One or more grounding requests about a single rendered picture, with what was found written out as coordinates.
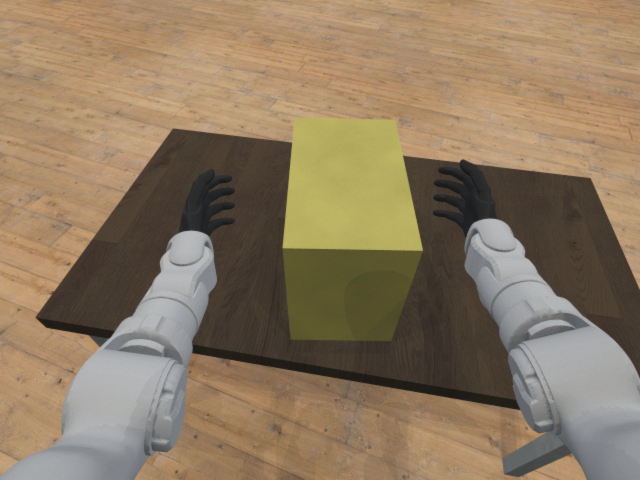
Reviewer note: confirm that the robot right hand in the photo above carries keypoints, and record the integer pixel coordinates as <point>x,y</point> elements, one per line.
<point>477,204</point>

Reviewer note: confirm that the left robot upper arm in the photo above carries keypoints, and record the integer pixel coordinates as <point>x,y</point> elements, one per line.
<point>125,407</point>

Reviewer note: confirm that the carton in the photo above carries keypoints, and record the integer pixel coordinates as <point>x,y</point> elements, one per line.
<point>351,242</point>

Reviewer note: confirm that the right robot forearm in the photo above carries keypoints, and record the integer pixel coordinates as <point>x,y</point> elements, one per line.
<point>521,303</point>

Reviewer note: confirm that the right robot upper arm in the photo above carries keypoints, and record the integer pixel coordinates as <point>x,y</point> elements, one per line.
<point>576,385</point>

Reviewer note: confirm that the left robot forearm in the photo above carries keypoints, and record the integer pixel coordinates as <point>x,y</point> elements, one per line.
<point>168,317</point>

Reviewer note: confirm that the table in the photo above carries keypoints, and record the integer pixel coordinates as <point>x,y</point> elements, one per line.
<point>445,343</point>

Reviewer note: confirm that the robot left hand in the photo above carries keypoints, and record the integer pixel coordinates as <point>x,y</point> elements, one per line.
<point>197,212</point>

